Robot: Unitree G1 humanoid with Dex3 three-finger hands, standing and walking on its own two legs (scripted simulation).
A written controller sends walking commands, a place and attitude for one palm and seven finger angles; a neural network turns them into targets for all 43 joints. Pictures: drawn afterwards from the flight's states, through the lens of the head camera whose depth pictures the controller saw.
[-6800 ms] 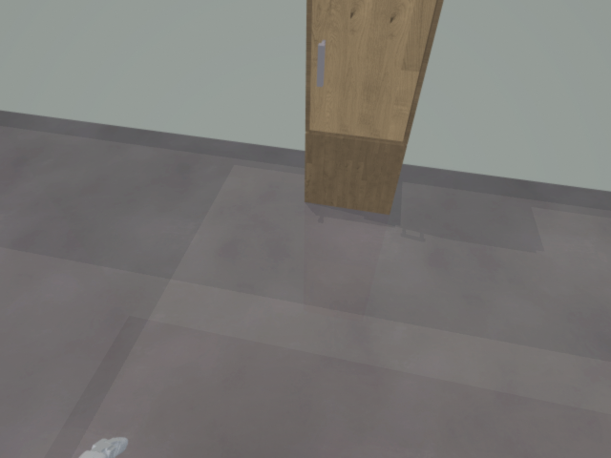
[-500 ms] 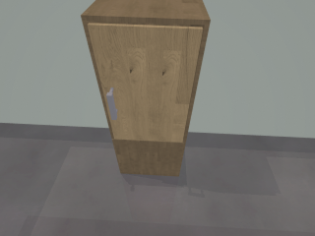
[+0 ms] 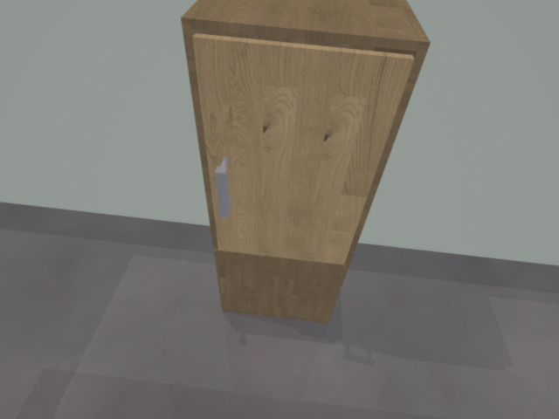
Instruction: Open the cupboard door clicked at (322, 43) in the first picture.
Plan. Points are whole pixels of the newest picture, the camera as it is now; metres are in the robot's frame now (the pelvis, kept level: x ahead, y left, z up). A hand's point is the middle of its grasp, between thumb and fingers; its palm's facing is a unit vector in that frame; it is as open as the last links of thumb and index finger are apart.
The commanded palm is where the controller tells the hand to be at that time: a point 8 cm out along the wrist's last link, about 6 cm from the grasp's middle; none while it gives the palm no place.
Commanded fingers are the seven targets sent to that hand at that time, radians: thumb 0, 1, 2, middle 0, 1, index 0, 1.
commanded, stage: shuffle to correct the standing spot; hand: left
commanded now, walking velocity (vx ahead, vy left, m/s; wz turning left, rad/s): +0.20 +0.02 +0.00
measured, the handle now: (225, 187) +0.60 +0.17 -0.05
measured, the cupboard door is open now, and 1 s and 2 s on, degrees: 0 0 0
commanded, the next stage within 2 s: come to a stop and stand still in 0.08 s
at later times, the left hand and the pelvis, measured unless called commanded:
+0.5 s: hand (197, 406) +0.18 +0.14 -0.16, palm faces +0.00 -0.98 -0.19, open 7.3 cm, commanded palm none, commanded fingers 0.00 0.90 0.90 -0.20 -0.30 -0.20 -0.30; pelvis +0.08 -0.02 +0.00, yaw +1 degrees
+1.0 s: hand out of the picture +0.02 +0.15 -0.16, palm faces +0.05 -0.98 -0.19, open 7.3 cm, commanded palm none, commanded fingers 0.00 0.90 0.90 -0.20 -0.30 -0.20 -0.30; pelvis +0.04 -0.01 +0.01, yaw +0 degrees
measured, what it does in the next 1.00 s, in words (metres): steps on the spot: right foot, then left foot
